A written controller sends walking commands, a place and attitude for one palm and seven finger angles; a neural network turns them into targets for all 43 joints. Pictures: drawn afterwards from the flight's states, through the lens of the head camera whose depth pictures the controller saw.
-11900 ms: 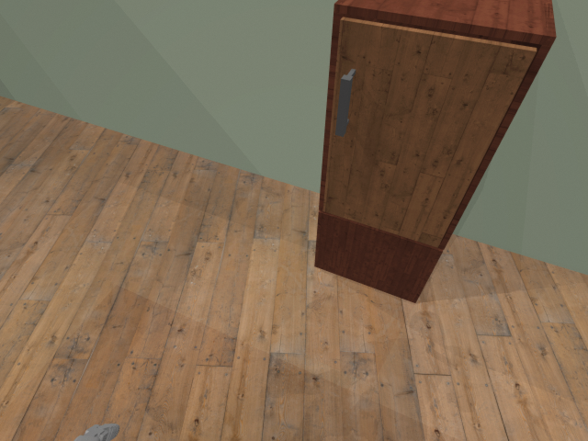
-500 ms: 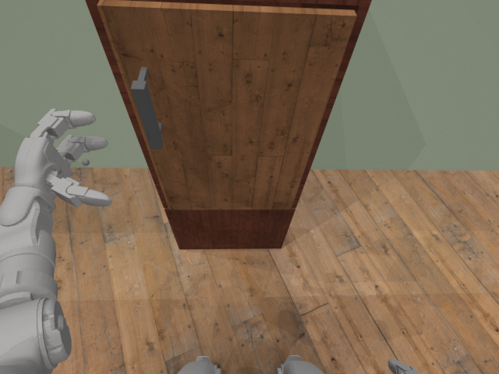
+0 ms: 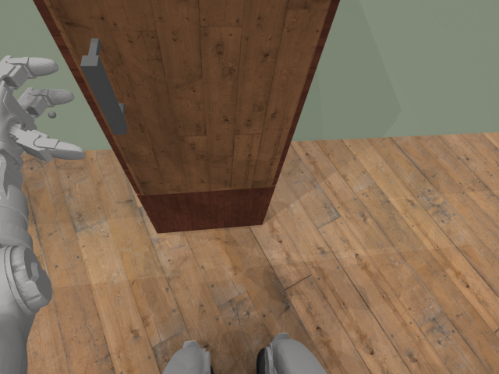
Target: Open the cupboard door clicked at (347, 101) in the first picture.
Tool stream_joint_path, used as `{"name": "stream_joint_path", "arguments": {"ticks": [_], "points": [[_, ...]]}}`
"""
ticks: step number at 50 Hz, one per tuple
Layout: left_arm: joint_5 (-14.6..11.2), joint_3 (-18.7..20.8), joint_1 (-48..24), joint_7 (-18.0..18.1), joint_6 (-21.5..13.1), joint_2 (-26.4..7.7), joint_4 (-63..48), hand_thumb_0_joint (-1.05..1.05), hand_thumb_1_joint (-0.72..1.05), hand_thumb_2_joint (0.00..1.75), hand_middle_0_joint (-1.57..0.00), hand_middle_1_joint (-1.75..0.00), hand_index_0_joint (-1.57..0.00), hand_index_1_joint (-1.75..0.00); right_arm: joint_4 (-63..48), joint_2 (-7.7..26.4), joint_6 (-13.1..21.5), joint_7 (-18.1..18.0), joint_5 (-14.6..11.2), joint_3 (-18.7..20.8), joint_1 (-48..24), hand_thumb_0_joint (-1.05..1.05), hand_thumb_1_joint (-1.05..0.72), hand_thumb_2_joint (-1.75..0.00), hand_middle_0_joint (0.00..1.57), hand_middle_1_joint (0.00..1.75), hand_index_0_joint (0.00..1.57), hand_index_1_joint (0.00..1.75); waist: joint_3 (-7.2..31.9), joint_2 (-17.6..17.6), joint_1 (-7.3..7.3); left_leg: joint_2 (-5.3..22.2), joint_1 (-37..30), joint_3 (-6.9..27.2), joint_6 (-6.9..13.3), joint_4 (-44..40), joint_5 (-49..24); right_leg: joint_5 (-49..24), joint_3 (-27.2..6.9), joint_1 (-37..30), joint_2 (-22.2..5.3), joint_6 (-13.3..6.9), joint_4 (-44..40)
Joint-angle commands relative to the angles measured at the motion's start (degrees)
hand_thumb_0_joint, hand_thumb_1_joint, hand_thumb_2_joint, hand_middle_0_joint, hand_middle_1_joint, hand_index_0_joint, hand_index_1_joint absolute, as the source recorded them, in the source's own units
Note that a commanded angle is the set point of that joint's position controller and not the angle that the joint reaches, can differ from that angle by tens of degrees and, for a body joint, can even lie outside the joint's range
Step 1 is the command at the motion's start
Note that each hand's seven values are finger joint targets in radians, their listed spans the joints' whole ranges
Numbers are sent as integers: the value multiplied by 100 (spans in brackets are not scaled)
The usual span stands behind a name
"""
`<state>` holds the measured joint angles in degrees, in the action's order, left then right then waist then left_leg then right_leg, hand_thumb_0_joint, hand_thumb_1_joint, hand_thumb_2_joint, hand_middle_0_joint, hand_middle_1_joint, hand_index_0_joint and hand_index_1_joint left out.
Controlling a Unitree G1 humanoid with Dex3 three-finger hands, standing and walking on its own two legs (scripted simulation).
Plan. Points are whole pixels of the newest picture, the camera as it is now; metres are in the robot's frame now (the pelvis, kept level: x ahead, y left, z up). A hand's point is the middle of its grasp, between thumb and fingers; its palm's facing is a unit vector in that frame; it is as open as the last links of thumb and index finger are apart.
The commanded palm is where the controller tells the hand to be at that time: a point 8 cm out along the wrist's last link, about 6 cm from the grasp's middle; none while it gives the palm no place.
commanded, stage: move the hooked fingers beside the handle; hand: left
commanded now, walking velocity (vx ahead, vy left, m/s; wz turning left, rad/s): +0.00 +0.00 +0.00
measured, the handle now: (108, 90) +0.55 +0.20 +0.08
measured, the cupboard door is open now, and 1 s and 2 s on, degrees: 0 0 0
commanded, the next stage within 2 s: slide the fingers in behind the handle in 0.84 s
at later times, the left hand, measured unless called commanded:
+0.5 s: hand (48, 114) +0.48 +0.27 +0.09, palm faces +0.07 -1.00 -0.01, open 14.0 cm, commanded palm +0.46 +0.31 +0.08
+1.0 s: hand (51, 118) +0.48 +0.27 +0.09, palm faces +0.05 -1.00 +0.00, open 14.0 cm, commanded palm +0.46 +0.30 +0.08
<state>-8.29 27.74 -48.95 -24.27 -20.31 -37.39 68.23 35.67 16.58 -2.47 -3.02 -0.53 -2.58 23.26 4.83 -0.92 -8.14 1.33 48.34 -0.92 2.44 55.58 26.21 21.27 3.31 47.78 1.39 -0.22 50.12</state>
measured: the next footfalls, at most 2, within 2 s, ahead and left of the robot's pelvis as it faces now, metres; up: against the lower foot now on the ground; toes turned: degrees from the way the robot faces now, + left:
none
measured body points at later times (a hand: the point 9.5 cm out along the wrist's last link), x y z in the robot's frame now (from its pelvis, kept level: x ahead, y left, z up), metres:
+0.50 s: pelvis +0.01 +0.00 +0.00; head +0.13 +0.03 +0.44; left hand +0.47 +0.33 +0.10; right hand +0.03 -0.27 -0.10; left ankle +0.00 +0.09 -0.68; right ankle +0.02 -0.12 -0.68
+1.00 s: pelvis +0.00 +0.00 +0.00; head +0.12 +0.03 +0.43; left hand +0.47 +0.32 +0.09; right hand +0.03 -0.27 -0.11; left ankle +0.00 +0.09 -0.68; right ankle +0.02 -0.12 -0.68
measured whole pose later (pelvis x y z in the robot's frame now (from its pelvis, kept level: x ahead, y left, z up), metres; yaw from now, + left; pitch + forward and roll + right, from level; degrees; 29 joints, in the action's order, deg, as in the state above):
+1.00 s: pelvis +0.00 +0.00 +0.00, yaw +0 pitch +19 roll -4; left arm -8.7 26.2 -49.0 -24.0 -20.1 -36.8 67.9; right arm 34.8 16.1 -4.4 -2.6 -0.5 -3.0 22.0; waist 5.1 -1.0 -7.8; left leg 1.2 49.2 -0.2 2.7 56.7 27.0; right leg 21.8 3.9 48.0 1.4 0.1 50.4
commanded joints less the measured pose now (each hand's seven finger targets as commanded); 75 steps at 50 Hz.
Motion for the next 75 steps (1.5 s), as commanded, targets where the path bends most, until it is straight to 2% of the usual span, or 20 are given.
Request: {"name": "stream_joint_path", "arguments": {"ticks": [1,9,15,19,22,26,28,31,37,45,48,50,52,55,56,63,65,66,70,75], "points": [[-64,238,-2347,10,-307,-1813,-960,0,-50,30,-30,-120,-30,-120,-343,1090,-11,-78,13,370,881,0,-90,-90,20,30,20,30,2481,-675,-51,62,-1732,447,-129,-634,-2548,-1602,-165,-1005,164,-93,-369],[-105,267,-2058,114,-377,-1613,-1408,0,-50,30,-30,-120,-30,-120,-450,1058,-142,13,53,427,958,0,-90,-90,20,30,20,30,2876,-871,68,102,-2206,454,-188,-591,-3140,-1808,-112,-995,199,-95,-347],[-43,556,-1834,156,-365,-2005,-1460,0,-50,30,-30,-120,-30,-120,-565,1047,-179,-5,36,423,897,0,-90,-90,20,30,20,30,2656,-679,153,40,-1687,322,-94,-638,-2817,-2034,-200,-1461,195,-111,-347],[-77,376,-1998,95,-458,-1803,-1476,0,-50,30,-30,-120,-30,-120,-519,1019,-178,-23,11,417,845,0,-90,-90,20,30,20,30,2536,-738,37,59,-1833,350,-114,-646,-2759,-1929,-183,-1294,202,-97,-395],[-188,309,-1903,-10,-518,-1603,-1657,0,-50,30,-30,-120,-30,-120,-457,1003,-173,-22,15,448,835,0,-90,-90,20,30,20,30,2890,-1027,88,100,-2382,413,-190,-567,-3405,-2069,-150,-1142,208,-107,-368],[-246,-15,-1774,-109,-308,-1219,-1175,0,-50,30,-30,-120,-30,-120,-433,999,-203,-16,-20,401,758,0,-90,-90,20,30,20,30,2285,-674,-8,69,-1967,383,-132,-625,-2890,-1874,-128,-1020,198,-92,-438],[-197,93,-1922,-80,-278,-1449,-1195,0,-50,30,-30,-120,-30,-120,-440,1032,-205,-38,-12,402,734,0,-90,-90,20,30,20,30,2233,-692,-11,45,-1811,385,-119,-646,-2612,-1762,-135,-1034,174,-106,-432],[-232,237,-1984,-28,-436,-1570,-1542,0,-50,30,-30,-120,-30,-120,-495,1018,-173,-34,9,413,698,0,-90,-90,20,30,20,30,2696,-801,78,38,-2023,395,-148,-581,-2869,-1913,-162,-1176,177,-117,-350],[-149,226,-2233,-15,-480,-1723,-1390,0,-50,30,-30,-120,-30,-120,-464,1034,-149,-52,-5,372,647,0,-90,-90,20,30,20,30,2478,-878,14,46,-1876,436,-169,-567,-2642,-1702,-152,-1014,176,-123,-314],[-200,128,-2231,-32,-396,-1587,-1178,0,-50,30,-30,-120,-30,-120,-427,1071,-126,-62,-2,355,704,0,-90,-90,20,30,20,30,2446,-704,-24,54,-1866,522,-173,-591,-2480,-1449,-95,-867,194,-141,-340],[-129,16,-2412,19,-377,-1516,-1278,0,-50,30,-30,-120,-30,-120,-393,1067,-122,-59,11,362,743,0,-90,-90,20,30,20,30,2486,-902,-62,65,-1967,543,-196,-605,-2426,-1343,-81,-709,174,-132,-347],[-167,-11,-2355,66,-443,-1355,-1520,0,-50,30,-30,-120,-30,-120,-425,1040,-110,-30,29,384,790,0,-90,-90,20,30,20,30,2808,-1092,7,87,-2353,606,-264,-569,-2929,-1452,-48,-654,199,-160,-284],[-201,-182,-2361,110,-418,-1039,-1423,0,-50,30,-30,-120,-30,-120,-353,1006,-117,-1,37,398,804,0,-90,-90,20,30,20,30,2686,-952,-81,119,-2398,605,-276,-545,-2974,-1447,-17,-531,209,-126,-326],[-162,40,-2233,239,-358,-1286,-1289,0,-50,30,-30,-120,-30,-120,-396,1042,-136,10,36,384,821,0,-90,-90,20,30,20,30,2504,-663,-8,59,-1926,545,-188,-609,-2537,-1417,-56,-802,199,-134,-332],[-92,59,-2246,283,-385,-1379,-1426,0,-50,30,-30,-120,-30,-120,-426,1028,-142,16,34,383,800,0,-90,-90,20,30,20,30,2618,-911,62,58,-2020,538,-217,-633,-2641,-1457,-66,-834,181,-140,-311],[-50,-55,-2273,504,-474,-1110,-1551,0,-50,30,-30,-120,-30,-120,-456,965,-140,51,36,393,801,0,-90,-90,20,30,20,30,2535,-816,-4,54,-1942,455,-181,-631,-2520,-1541,-95,-917,192,-117,-334],[-65,182,-2190,538,-547,-1356,-1740,0,-50,30,-30,-120,-30,-120,-471,992,-137,47,53,418,838,0,-90,-90,20,30,20,30,2847,-799,86,60,-2066,457,-188,-589,-2783,-1729,-117,-1102,197,-133,-281],[-71,34,-2129,530,-549,-1145,-1768,0,-50,30,-30,-120,-30,-120,-475,951,-130,63,42,417,821,0,-90,-90,20,30,20,30,2919,-909,78,59,-2188,457,-215,-590,-2972,-1809,-109,-1081,196,-122,-283],[-117,-22,-1780,516,-441,-957,-1407,0,-50,30,-30,-120,-30,-120,-463,943,-160,77,29,407,796,0,-90,-90,20,30,20,30,2450,-457,53,37,-1730,369,-131,-618,-2642,-1848,-125,-1233,197,-109,-352],[-105,-195,-2238,590,-511,-799,-1735,0,-50,30,-30,-120,-30,-120,-467,925,-120,63,31,422,741,0,-90,-90,20,30,20,30,2539,-681,-11,24,-1900,404,-143,-626,-2518,-1729,-139,-1114,177,-127,-341]]}}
